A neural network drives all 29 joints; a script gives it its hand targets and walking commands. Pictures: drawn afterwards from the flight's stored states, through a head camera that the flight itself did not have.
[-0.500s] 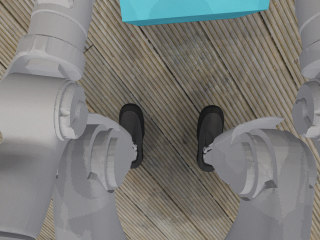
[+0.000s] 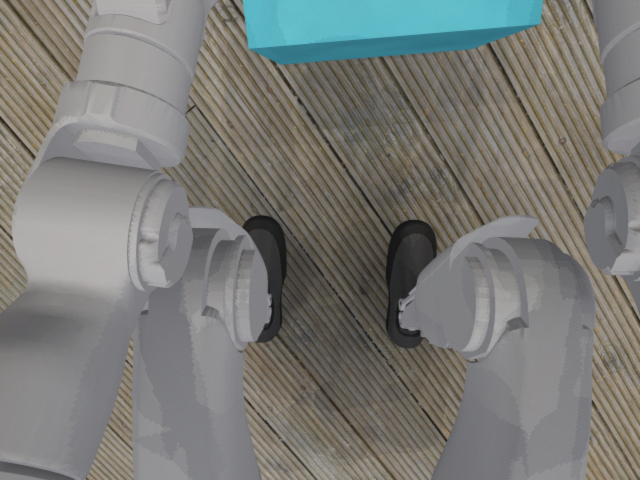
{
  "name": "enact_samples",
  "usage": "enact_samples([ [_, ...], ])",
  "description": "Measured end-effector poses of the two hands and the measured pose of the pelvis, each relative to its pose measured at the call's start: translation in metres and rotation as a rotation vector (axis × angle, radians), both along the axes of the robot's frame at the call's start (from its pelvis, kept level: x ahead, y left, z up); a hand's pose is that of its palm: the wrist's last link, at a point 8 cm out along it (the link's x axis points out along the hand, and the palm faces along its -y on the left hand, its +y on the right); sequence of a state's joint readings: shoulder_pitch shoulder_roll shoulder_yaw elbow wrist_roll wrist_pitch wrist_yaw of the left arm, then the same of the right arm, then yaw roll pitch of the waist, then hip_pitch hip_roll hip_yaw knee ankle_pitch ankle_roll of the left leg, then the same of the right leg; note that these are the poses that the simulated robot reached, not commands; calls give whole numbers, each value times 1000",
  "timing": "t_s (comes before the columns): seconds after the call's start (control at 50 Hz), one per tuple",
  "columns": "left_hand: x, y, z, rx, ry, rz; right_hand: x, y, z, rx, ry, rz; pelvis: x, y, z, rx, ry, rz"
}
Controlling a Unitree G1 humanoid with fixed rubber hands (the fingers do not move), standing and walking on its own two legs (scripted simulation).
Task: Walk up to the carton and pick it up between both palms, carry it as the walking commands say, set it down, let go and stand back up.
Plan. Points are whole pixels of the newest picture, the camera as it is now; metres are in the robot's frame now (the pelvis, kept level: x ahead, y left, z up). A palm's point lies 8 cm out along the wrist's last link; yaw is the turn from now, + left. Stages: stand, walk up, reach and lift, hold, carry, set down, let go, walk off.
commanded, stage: reach and lift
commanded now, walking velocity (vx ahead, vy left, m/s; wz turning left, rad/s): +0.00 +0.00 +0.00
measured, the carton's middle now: out of the picture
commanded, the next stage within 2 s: none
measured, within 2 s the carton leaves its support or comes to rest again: neither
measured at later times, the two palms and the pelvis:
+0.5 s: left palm out of the picture +0.55 +0.14 -0.07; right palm out of the picture +0.58 -0.16 -0.05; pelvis -0.01 +0.01 +0.03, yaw -1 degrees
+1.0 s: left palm out of the picture +0.53 +0.14 +0.01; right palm out of the picture +0.56 -0.17 +0.02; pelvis -0.03 +0.00 +0.08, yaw -1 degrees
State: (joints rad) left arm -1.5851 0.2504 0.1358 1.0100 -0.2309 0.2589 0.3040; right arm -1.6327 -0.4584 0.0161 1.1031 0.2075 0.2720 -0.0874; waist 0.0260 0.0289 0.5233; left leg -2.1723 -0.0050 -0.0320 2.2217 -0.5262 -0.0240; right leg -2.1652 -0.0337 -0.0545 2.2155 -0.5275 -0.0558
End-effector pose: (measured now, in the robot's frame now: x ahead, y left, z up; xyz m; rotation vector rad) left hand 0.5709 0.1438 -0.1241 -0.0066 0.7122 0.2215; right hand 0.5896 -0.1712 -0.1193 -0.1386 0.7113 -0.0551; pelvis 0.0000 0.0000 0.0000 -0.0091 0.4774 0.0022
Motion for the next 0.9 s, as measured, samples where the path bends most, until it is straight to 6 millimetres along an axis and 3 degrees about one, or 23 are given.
enact_samples([
  [0.52, -20, -1, 61, 31, -22, 89, -8, 10, 71, -75, -36, 0, -9, 5, 35, -4, -62, -11],
  [0.9, -36, -8, 121, 47, -29, 85, -28, 3, 126, -79, -42, -9, -22, 3, 70, 6, -119, -22],
])
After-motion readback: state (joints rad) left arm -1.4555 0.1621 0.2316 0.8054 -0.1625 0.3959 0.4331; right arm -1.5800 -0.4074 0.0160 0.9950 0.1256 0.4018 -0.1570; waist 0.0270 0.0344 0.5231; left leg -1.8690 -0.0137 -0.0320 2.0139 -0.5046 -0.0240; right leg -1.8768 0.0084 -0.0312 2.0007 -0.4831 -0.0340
